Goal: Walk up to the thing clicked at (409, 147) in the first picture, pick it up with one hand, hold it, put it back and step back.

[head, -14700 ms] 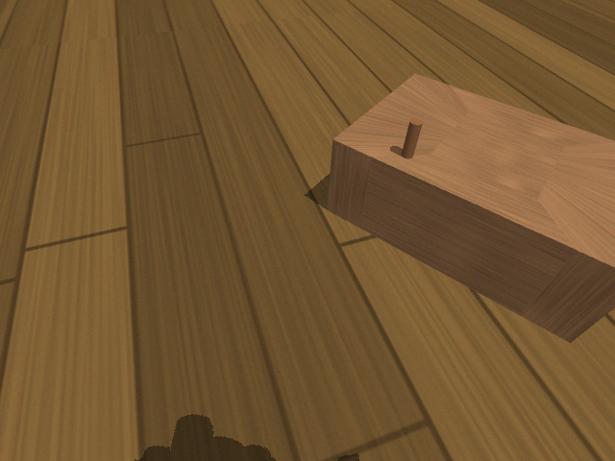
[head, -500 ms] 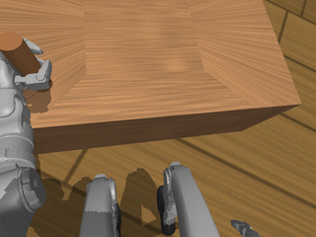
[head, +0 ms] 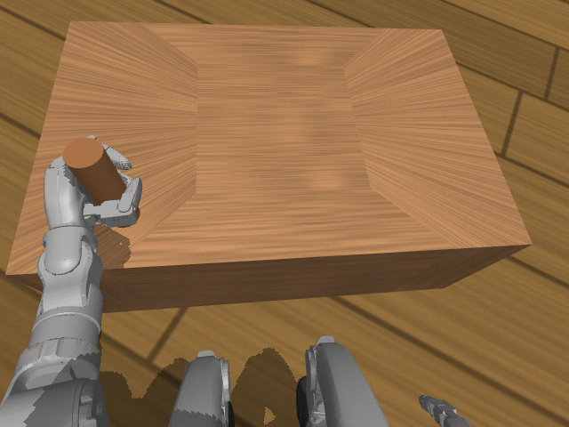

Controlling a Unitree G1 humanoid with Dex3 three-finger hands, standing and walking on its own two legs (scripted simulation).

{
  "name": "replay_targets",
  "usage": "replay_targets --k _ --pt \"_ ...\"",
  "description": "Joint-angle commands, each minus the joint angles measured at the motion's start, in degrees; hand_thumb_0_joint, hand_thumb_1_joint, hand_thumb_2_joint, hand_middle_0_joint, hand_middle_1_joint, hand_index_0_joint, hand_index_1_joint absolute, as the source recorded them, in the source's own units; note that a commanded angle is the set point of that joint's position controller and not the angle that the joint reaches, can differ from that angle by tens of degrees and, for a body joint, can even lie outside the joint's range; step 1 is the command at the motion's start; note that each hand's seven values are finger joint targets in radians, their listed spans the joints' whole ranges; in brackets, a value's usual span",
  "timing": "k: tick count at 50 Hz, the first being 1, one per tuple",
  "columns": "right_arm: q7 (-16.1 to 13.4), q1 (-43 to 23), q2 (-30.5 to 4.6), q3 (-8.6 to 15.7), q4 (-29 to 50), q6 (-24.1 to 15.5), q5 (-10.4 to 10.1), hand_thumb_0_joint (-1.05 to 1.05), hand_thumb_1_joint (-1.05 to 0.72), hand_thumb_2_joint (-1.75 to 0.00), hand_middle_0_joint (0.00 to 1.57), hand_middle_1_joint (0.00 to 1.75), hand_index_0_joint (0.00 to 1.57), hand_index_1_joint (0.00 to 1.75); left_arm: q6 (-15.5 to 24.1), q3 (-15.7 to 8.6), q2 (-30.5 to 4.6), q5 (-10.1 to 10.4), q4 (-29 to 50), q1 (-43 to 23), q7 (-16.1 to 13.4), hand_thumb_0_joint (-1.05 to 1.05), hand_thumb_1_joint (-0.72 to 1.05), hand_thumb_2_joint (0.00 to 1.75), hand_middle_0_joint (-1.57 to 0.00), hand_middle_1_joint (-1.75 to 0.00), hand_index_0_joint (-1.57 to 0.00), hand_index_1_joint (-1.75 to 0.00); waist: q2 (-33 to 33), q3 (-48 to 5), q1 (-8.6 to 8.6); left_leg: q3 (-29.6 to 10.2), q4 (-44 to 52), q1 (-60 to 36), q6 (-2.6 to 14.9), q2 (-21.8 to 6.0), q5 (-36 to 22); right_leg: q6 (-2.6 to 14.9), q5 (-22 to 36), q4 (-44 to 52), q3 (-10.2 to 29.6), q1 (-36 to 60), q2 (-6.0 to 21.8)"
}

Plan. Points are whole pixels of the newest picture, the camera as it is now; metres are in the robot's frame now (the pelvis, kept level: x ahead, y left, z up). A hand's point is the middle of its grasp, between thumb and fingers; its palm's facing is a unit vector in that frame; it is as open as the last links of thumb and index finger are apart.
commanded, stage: lift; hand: left
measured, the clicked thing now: (106, 188) +0.44 +0.21 +0.02
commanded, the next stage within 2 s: hold in 1.04 s
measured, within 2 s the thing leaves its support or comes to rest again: neither
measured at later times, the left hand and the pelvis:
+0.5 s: hand (99, 200) +0.38 +0.19 +0.10, palm faces +0.15 -0.99 -0.02, open 6.1 cm; pelvis +0.01 +0.00 +0.07, yaw +1 degrees
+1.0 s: hand (93, 195) +0.37 +0.18 +0.13, palm faces +0.14 -0.99 -0.03, open 6.1 cm; pelvis +0.03 +0.00 +0.09, yaw +1 degrees
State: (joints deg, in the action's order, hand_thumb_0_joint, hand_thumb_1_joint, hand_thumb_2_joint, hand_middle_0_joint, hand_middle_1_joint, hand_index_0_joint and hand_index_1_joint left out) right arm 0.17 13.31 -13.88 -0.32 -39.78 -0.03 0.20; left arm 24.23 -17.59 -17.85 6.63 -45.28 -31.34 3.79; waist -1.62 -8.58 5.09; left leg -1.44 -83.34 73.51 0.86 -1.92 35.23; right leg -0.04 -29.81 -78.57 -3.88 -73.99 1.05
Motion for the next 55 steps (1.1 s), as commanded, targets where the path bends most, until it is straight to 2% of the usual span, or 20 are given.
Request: replay_targets --k 1,3,5,6,7,8,14,15,16,23,24,28,33,35,37,42,44,50,52,55 --pt "-1.14 5.38 -9.51 3.77 4.39 -1.79 -0.54 0.0 -0.9 -0.9 0.2 0.3 0.2 0.3 4.65 -0.45 -8.93 1.9 18.0 -15.34 -1.39 0.0 0.5 1.44 -1.43 -1.57 -1.45 -1.56 -3.42 -29.2 -0.6 -2.04 15.7 -23.04 -0.22 1.14 -18.1 2.19 15.5 12.74 1.77 22.97 -1.31" --pt "-1.24 5.26 -9.17 3.7 4.74 -1.9 -0.54 0.0 -0.9 -0.9 0.2 0.3 0.2 0.3 5.12 -0.8 -10.66 1.88 25.59 -16.89 -2.16 0.0 0.5 1.43 -1.42 -1.56 -1.45 -1.55 -5.27 -29.57 -1.35 -1.91 17.21 -25.85 -0.51 1.27 -19.48 2.23 16.12 13.94 1.66 24.74 -1.43" --pt "-1.42 4.71 -8.56 3.4 4.65 -1.97 -0.6 0.0 -0.9 -0.9 0.2 0.3 0.2 0.3 4.62 2.13 -7.1 1.76 23.49 -12.53 -2.3 0.0 0.49 1.43 -1.42 -1.56 -1.44 -1.55 -3.56 -25.73 -0.42 -1.86 18.72 -25.83 -0.4 1.26 -18.87 2.05 16.25 15.65 1.64 25.68 -1.45" --pt "-1.51 4.86 -8.57 3.53 4.55 -2.11 -0.55 0.0 -0.9 -0.9 0.2 0.3 0.2 0.3 5.01 0.5 -9.49 1.63 27.11 -15.55 -2.79 0.0 0.49 1.43 -1.41 -1.55 -1.44 -1.54 -3.67 -26.34 -0.77 -1.64 19.45 -26.21 -0.32 1.39 -18.25 1.96 16.2 16.41 1.86 27.74 -1.42" --pt "-1.66 4.04 -8.56 3.6 4.58 -2.15 -0.8 0.0 -0.9 -0.9 0.2 0.3 0.2 0.3 4.3 0.19 -8.62 1.72 22.04 -10.9 -2.99 0.0 0.47 1.42 -1.42 -1.55 -1.44 -1.55 -1.65 -23.54 -1.01 -1.42 20.28 -26.07 -0.1 1.44 -16.63 1.76 15.14 17.6 1.94 28.1 -1.38" --pt "-1.67 3.38 -8.16 3.36 4.86 -2.29 -0.68 0.0 -0.9 -0.9 0.2 0.3 0.2 0.3 4.34 2.34 -6.38 1.81 21.53 -10.89 -2.61 0.0 0.46 1.42 -1.42 -1.55 -1.44 -1.54 -1.8 -21.24 -0.44 -1.35 21.21 -25.44 -0.08 1.47 -15.39 1.71 14.3 18.52 2.0 27.57 -1.46" --pt "-1.64 3.21 -8.73 3.67 5.4 -2.53 -0.35 0.0 -0.9 -0.9 0.2 0.3 0.2 0.3 4.54 4.07 -6.1 1.82 25.42 -8.18 -2.01 0.0 0.47 1.41 -1.43 -1.54 -1.45 -1.54 -3.71 -22.49 -1.84 -1.6 24.54 -33.22 -0.85 1.3 -19.49 1.97 16.43 20.59 1.25 29.88 -1.52" --pt "-1.51 2.81 -8.39 3.25 5.84 -2.65 -0.36 0.0 -0.9 -0.9 0.2 0.3 0.2 0.3 4.25 6.19 -2.83 2.46 22.91 -5.92 -1.46 0.0 0.46 1.4 -1.42 -1.54 -1.44 -1.53 -3.44 -21.55 -1.21 -1.78 25.0 -33.6 -1.05 1.23 -20.5 2.04 16.99 20.83 0.99 29.96 -1.52" --pt "-1.52 2.65 -8.59 3.52 6.23 -2.78 -0.36 0.0 -0.9 -0.9 0.2 0.3 0.2 0.3 4.66 5.45 -4.38 2.72 28.49 -8.58 -1.55 0.0 0.46 1.39 -1.43 -1.54 -1.45 -1.53 -3.94 -22.31 -1.83 -1.77 25.78 -34.65 -1.07 1.26 -20.11 1.97 16.77 21.54 0.89 30.92 -1.57" --pt "-1.75 1.29 -7.7 3.31 7.38 -2.98 -0.72 0.0 -0.9 -0.9 0.2 0.3 0.2 0.3 4.28 4.65 -3.85 3.24 28.68 -4.18 -2.72 0.0 0.43 1.4 -1.43 -1.55 -1.45 -1.54 -1.7 -17.93 -2.26 -0.76 29.37 -33.97 -0.48 1.73 -16.09 1.44 14.85 25.37 1.38 35.79 -1.37" --pt "-1.72 1.05 -7.77 3.2 7.25 -2.92 -0.69 0.0 -0.91 -0.9 0.2 0.3 0.2 0.3 3.99 4.28 -3.44 3.27 25.39 -0.84 -2.64 0.0 0.42 1.4 -1.43 -1.55 -1.45 -1.54 -0.87 -16.05 -2.63 -1.01 29.96 -34.15 -0.59 1.53 -16.34 1.51 14.66 25.57 1.1 35.28 -1.57" --pt "-1.95 1.07 -7.36 3.05 8.13 -3.09 -0.68 0.0 -0.91 -0.9 0.2 0.3 0.2 0.3 4.78 5.15 -4.91 2.84 33.34 -4.08 -2.79 0.0 0.38 1.38 -1.39 -1.52 -1.42 -1.52 -2.34 -19.29 -2.86 -0.47 30.68 -36.64 -0.56 1.78 -18.52 1.46 16.97 26.54 1.75 38.83 -1.23" --pt "-2.08 0.85 -7.41 2.99 8.41 -3.27 -0.72 0.0 -0.91 -0.9 0.2 0.3 0.2 0.3 3.47 6.44 -1.25 3.5 29.05 2.35 -2.75 0.0 0.37 1.35 -1.37 -1.49 -1.39 -1.49 -0.89 -17.46 -2.79 -0.82 32.19 -39.26 -0.93 1.46 -21.67 1.62 19.14 27.58 1.31 40.05 -1.48" --pt "-2.12 1.25 -7.41 3.19 8.45 -3.21 -0.6 0.0 -0.91 -0.9 0.2 0.3 0.2 0.3 4.06 5.11 -3.97 3.58 35.43 -1.61 -2.96 0.0 0.37 1.35 -1.35 -1.49 -1.38 -1.48 -2.74 -19.71 -3.02 -0.44 32.23 -40.0 -0.85 1.74 -21.91 1.55 19.75 28.13 1.67 41.93 -1.35" --pt "-2.28 0.87 -6.67 2.7 8.62 -2.95 -0.62 0.0 -0.9 -0.9 0.2 0.3 0.2 0.3 3.18 6.78 -1.37 3.32 31.01 3.69 -2.96 0.0 0.4 1.35 -1.35 -1.48 -1.38 -1.47 0.25 -16.05 -2.78 -0.34 33.06 -39.02 -0.56 1.69 -21.44 1.37 19.54 29.13 1.51 42.92 -1.5" --pt "-2.42 0.93 -6.66 3.01 8.46 -2.95 -0.69 0.0 -0.9 -0.9 0.2 0.3 0.2 0.3 3.48 6.02 -2.76 3.28 35.21 1.2 -3.46 0.0 0.4 1.35 -1.35 -1.48 -1.37 -1.48 -0.49 -15.26 -3.12 0.26 34.13 -40.22 -0.4 1.82 -21.5 1.25 20.11 30.63 2.01 44.57 -1.27" --pt "-2.26 0.05 -6.89 3.0 8.7 -3.09 -0.66 0.0 -0.9 -0.9 0.2 0.3 0.2 0.3 2.81 7.61 -0.84 2.86 31.05 4.69 -3.05 0.0 0.42 1.36 -1.35 -1.48 -1.37 -1.47 -0.61 -12.38 -2.96 -0.16 35.33 -40.35 -0.8 1.7 -22.08 1.49 19.96 30.71 1.49 43.72 -1.41" --pt "-2.08 1.18 -6.87 3.24 8.84 -2.92 -0.56 0.0 -0.9 -0.9 0.2 0.3 0.2 0.3 3.47 5.19 -3.72 3.31 37.97 2.03 -3.24 0.0 0.46 1.36 -1.34 -1.48 -1.37 -1.47 -3.14 -17.24 -3.97 -0.12 35.9 -44.61 -1.12 1.67 -26.03 1.69 22.84 31.29 1.66 47.19 -1.3" --pt "-2.07 0.57 -6.63 2.88 9.33 -2.93 -0.7 0.0 -0.9 -0.9 0.2 0.3 0.2 0.3 2.62 7.29 -0.14 3.69 33.7 6.79 -2.97 0.0 0.43 1.35 -1.34 -1.47 -1.37 -1.46 0.41 -13.88 -3.23 -0.05 36.49 -43.59 -0.83 1.62 -25.0 1.45 22.51 32.11 1.61 47.47 -1.53" --pt "-2.3 0.28 -6.59 2.98 8.93 -3.07 -0.61 0.0 -0.9 -0.9 0.2 0.3 0.2 0.3 2.78 6.46 -1.28 3.73 35.55 4.36 -3.12 0.0 0.45 1.34 -1.33 -1.45 -1.35 -1.44 0.22 -14.29 -3.26 0.11 36.68 -43.93 -0.69 1.6 -25.55 1.3 23.37 32.65 1.76 47.85 -1.45"
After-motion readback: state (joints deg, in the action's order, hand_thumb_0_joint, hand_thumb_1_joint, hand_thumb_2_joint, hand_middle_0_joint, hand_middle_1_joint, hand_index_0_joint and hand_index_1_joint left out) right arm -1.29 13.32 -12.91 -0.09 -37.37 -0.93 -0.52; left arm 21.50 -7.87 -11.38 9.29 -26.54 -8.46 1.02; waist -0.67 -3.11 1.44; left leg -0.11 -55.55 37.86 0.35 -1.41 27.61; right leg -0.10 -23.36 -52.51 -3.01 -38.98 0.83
